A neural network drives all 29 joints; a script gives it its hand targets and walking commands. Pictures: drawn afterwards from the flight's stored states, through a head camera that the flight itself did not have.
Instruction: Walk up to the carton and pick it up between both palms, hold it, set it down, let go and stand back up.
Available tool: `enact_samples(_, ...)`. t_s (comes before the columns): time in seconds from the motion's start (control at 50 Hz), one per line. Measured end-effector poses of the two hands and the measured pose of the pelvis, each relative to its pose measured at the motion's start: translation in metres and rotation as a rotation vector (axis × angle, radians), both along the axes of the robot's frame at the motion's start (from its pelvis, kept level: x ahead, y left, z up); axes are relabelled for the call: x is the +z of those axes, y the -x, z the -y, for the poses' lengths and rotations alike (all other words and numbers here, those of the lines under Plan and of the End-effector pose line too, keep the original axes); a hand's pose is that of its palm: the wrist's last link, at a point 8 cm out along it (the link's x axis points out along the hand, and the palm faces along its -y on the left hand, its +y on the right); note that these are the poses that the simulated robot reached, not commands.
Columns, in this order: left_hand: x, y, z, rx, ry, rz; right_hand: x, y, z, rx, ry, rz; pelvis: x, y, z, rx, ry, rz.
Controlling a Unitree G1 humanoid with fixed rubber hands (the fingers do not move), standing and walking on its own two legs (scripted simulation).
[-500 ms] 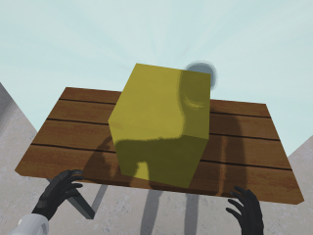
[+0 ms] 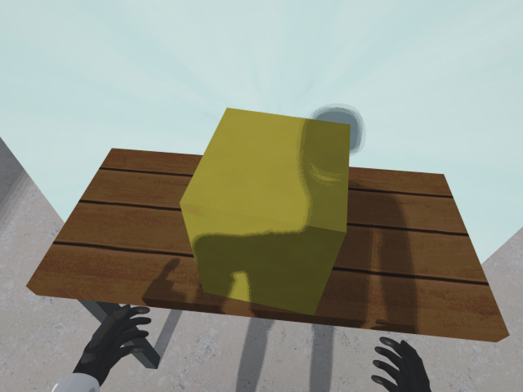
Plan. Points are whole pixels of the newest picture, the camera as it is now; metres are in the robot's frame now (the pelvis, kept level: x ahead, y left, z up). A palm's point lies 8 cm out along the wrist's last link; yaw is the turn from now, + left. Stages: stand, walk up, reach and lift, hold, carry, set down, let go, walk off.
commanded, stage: set down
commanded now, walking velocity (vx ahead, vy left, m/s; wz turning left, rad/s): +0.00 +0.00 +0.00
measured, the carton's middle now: (271, 214) +0.40 +0.01 +0.05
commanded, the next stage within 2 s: let go in 0.78 s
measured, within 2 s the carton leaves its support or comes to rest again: neither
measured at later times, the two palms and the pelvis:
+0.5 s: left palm (99, 387) +0.15 +0.24 -0.04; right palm out of the picture +0.14 -0.20 -0.06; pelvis +0.01 +0.00 +0.00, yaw +0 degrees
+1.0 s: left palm out of the picture +0.14 +0.23 -0.06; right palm out of the picture +0.14 -0.21 -0.09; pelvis +0.01 -0.01 +0.00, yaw +0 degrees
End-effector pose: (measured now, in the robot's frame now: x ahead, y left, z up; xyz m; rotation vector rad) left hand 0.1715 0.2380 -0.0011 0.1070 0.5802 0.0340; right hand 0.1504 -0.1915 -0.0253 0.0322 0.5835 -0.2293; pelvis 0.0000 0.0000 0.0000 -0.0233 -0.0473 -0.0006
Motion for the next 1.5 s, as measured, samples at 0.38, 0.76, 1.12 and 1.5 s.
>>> enact_samples(0.38, -0.027, 0.015, -0.002, 0.055, -0.035, -0.122, -0.031, 0.017, 0.009, 0.089, 0.037, -0.080, 0.000, -0.004, 0.002, 0.000, -0.003, -0.006)
enact_samples(0.76, -0.049, 0.031, 0.000, 0.078, -0.063, -0.218, -0.056, 0.013, 0.010, 0.165, 0.053, -0.134, 0.000, -0.006, 0.004, 0.000, -0.005, -0.006)
enact_samples(1.12, -0.058, 0.035, 0.004, 0.095, -0.078, -0.252, -0.067, 0.010, 0.023, 0.177, 0.067, -0.164, 0.000, -0.006, 0.006, 0.000, -0.008, 0.000)
enact_samples(1.5, -0.068, 0.044, -0.022, 0.076, -0.209, -0.234, -0.078, 0.036, 0.099, 0.176, 0.239, -0.417, -0.005, -0.009, 0.012, 0.002, -0.019, 0.012)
